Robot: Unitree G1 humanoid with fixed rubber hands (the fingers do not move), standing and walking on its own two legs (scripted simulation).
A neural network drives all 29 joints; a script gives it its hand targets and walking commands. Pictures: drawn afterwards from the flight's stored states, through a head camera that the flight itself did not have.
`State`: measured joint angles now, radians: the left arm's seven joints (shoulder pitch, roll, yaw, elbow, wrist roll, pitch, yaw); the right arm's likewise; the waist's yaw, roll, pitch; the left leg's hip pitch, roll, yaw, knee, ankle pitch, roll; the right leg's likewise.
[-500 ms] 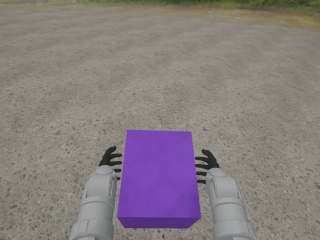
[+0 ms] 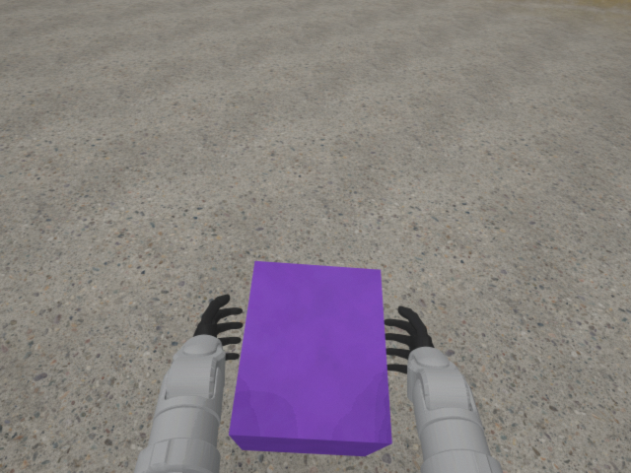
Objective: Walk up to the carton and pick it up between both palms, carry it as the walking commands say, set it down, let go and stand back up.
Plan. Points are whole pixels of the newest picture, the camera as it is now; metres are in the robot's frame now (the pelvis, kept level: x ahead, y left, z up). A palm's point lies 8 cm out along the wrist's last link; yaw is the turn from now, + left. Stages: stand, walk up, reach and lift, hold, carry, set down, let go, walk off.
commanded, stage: set down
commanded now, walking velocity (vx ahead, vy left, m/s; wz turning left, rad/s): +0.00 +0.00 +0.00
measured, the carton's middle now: (310, 360) +0.34 +0.01 -0.09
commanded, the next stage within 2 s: none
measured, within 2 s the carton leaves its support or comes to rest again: neither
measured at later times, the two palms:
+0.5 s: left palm (214, 367) +0.32 +0.15 -0.08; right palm (399, 375) +0.31 -0.13 -0.08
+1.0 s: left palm (223, 375) +0.35 +0.16 -0.17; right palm (385, 381) +0.35 -0.13 -0.16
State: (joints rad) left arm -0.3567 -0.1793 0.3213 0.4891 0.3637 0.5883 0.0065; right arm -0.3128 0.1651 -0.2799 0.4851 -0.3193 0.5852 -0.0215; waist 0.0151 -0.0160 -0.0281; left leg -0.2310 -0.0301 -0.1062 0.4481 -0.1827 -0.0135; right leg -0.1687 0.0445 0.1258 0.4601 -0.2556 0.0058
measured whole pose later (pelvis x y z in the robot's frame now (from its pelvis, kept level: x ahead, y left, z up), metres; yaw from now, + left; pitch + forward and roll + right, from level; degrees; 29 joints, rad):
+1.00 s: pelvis -0.04 +0.01 -0.10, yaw +0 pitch +33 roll -1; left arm -0.62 -0.18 0.44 0.58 0.31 0.26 0.09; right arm -0.60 0.15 -0.43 0.62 -0.24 0.26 -0.05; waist 0.00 -0.02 -0.22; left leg -1.32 -0.08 -0.12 1.08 -0.33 -0.02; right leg -1.26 0.08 0.11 1.10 -0.42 0.05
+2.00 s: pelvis -0.07 +0.01 -0.24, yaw -3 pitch +43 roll -3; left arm -1.00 -0.03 0.43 0.76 0.27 0.25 0.14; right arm -0.94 0.03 -0.41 0.75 -0.13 0.23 -0.18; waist 0.03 -0.03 -0.14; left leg -1.91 -0.12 -0.13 1.64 -0.47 -0.06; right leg -1.84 0.16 0.09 1.65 -0.57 0.08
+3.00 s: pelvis -0.10 +0.01 -0.36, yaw -4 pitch +31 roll -4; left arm -1.46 0.20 0.29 0.83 0.07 0.29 0.20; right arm -1.41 -0.12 -0.31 0.79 0.03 0.27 -0.31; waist 0.06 -0.04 0.52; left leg -2.07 -0.13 -0.12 2.08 -0.54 -0.08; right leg -1.99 0.19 0.04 2.09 -0.65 0.10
